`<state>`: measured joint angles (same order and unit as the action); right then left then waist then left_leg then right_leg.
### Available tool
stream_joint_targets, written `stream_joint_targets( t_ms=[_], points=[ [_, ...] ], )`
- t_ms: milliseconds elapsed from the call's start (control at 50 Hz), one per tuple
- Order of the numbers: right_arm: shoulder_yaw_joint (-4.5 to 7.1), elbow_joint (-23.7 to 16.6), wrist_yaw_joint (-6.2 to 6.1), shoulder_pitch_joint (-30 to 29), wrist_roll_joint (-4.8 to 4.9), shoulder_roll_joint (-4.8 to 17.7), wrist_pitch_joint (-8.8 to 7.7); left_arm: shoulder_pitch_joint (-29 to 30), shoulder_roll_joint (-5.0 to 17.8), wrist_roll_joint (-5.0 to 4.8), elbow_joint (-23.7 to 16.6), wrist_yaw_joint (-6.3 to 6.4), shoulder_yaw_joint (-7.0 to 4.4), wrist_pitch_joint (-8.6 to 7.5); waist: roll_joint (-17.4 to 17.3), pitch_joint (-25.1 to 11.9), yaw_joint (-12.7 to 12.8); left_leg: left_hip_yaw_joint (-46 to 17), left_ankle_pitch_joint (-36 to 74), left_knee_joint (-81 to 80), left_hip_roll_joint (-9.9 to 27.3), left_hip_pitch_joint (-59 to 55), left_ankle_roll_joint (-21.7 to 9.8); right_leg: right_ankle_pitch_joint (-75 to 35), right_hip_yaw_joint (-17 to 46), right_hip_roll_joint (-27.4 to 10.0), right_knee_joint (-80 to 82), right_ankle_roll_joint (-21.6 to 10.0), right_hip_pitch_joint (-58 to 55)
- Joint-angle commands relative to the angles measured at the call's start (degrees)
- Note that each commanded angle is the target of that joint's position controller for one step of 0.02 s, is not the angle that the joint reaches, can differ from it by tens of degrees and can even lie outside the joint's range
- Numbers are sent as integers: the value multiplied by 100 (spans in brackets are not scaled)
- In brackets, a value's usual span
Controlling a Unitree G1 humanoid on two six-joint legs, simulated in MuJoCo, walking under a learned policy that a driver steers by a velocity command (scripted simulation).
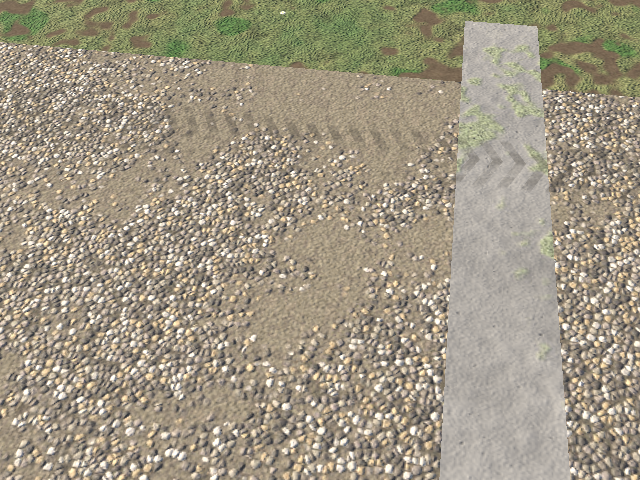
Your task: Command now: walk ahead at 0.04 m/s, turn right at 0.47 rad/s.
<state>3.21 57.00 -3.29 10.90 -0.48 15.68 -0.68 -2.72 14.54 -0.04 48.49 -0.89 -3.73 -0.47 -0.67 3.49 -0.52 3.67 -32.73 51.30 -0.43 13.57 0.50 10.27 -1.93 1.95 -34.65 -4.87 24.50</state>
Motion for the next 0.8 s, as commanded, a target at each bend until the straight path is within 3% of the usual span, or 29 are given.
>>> stream_joint_targets(
  t_ms=[20, 40, 60, 80, 120, 200, 300, 340, 380, 400, 420, 440, 460, 480, 500, 520, 540, 580, 680, 760, 800],
  points=[
    [101, -555, 97, 45, 156, 558, -89, -588, 1010, 4, -280, 74, -231, -126, 837, -1096, 208, -908, -359, 2423, -105, 2227, 71, -1628, 3117, -1991, 1723, -1603, -2211],
    [147, -538, 42, -98, 145, 631, -71, -250, 896, -62, -382, 103, -207, -137, 320, -744, 106, -865, 118, 2035, 82, 2251, 80, -1003, 2621, -1648, 1812, -1224, -1744],
    [210, -569, -35, -217, 53, 763, -46, -75, 853, -84, -456, 135, -199, -118, 227, -618, 64, -864, 501, 1595, 198, 2111, 113, -648, 2352, -1431, 1845, -997, -1379],
    [234, -606, -53, -227, 0, 781, -25, -61, 864, -36, -481, 163, -198, -94, 344, -656, -8, -834, 758, 1347, 179, 1777, 149, -647, 2162, -1223, 1871, -925, -1055],
    [207, -644, -56, -152, -1, 569, -18, -212, 940, 31, -493, 205, -225, -66, 567, -792, -40, -783, 974, 789, 49, 1550, 243, -873, 2044, -1063, 1865, -952, -951],
    [169, -789, -71, -432, 22, 500, 0, -385, 1119, -40, -557, 281, -300, -18, 684, -909, 83, -888, 1281, -190, -41, 1484, 392, -199, 2308, -1016, 1866, -914, -1016],
    [172, -935, 15, -635, 83, 591, -91, -403, 1151, -41, -661, 329, -325, 81, 872, -877, 161, -973, 1394, -1018, -152, 1117, 401, 201, 2767, -941, 1819, -762, -991],
    [177, -945, 74, -517, 115, 635, -161, -400, 1145, -52, -717, 340, -323, 125, 941, -924, 118, -977, 1357, -1484, -191, 880, 340, -229, 2971, -932, 1667, -701, -1156],
    [200, -860, 145, -105, 138, 668, -227, -264, 1110, -105, -811, 366, -301, 189, 933, -972, -147, -870, 1891, -2552, -183, 209, 209, -648, 2988, -758, 1348, -496, -1111],
    [251, -808, 161, 124, 114, 819, -238, -332, 996, -136, -845, 382, -261, 223, 795, -1003, -224, -947, 2356, -3137, 102, -382, 90, -431, 2813, -516, 1048, -249, -819],
    [327, -835, 136, 183, 1, 1194, -201, -640, 635, -123, -851, 375, -173, 246, -253, -1171, -5, -1957, 2604, -3400, 1270, -1113, -329, 1002, 2106, 52, -102, 72, -97],
    [372, -911, 127, -88, -222, 1505, -142, -590, 690, -165, -1096, 361, -222, 180, -1764, -822, 194, -3385, 3523, -3648, 2137, -940, -1288, 2508, 1185, 858, -1166, 339, 1075],
    [278, -1144, 118, -415, -269, 1115, -153, -790, 1240, -63, -954, 332, -363, 123, -1234, -815, 237, -3250, 3868, -3570, 2382, -747, -1577, 2440, 1316, 407, -2361, 518, 1099],
    [213, -1241, 96, -562, -177, 844, -158, -930, 1368, -95, -812, 307, -430, 137, -796, -868, 278, -2674, 3308, -3519, 2040, -742, -1357, 1943, 1231, 294, -2733, 571, 1073],
    [189, -1258, 89, -580, -50, 745, -156, -1008, 1167, -79, -689, 317, -400, 190, -595, -780, 264, -2266, 2243, -3563, 1626, -816, -1077, 1502, 1125, 203, -2876, 655, 1192],
    [165, -1214, 69, -472, 74, 693, -158, -979, 988, -37, -694, 310, -348, 213, -691, -627, 156, -2191, 1504, -3699, 1492, -912, -1001, 1170, 1085, 156, -3049, 725, 1464],
    [137, -1162, 51, -291, 103, 686, -162, -919, 823, -44, -725, 266, -293, 194, -771, -517, 68, -2106, 1099, -3859, 1411, -895, -1012, 995, 994, 117, -3112, 764, 1537],
    [139, -1042, 45, 90, 65, 729, -202, -606, 705, -96, -845, 203, -228, 80, -828, -316, -147, -1983, 729, -4133, 1344, -1040, -1056, 773, 765, 32, -2651, 795, 1662],
    [215, -897, 131, 476, 112, 1021, -351, -26, 459, -62, -996, 105, -66, -202, -791, -147, -396, -1644, 1275, -4343, 1402, -1056, -1125, 550, 235, -343, -864, 747, 1003],
    [278, -821, 261, 695, 201, 1182, -355, 17, 545, -149, -1011, 31, -46, -300, -872, -8, -384, -1474, 1278, -4250, 1468, -521, -1210, 668, -52, -258, 144, 520, -33],
    [267, -813, 305, 617, 277, 1148, -316, -343, 572, -171, -880, 16, -67, -327, -740, -52, -79, -1403, 1295, -3981, 1465, -155, -1133, 196, -152, -172, 835, 330, -912]
  ],
)
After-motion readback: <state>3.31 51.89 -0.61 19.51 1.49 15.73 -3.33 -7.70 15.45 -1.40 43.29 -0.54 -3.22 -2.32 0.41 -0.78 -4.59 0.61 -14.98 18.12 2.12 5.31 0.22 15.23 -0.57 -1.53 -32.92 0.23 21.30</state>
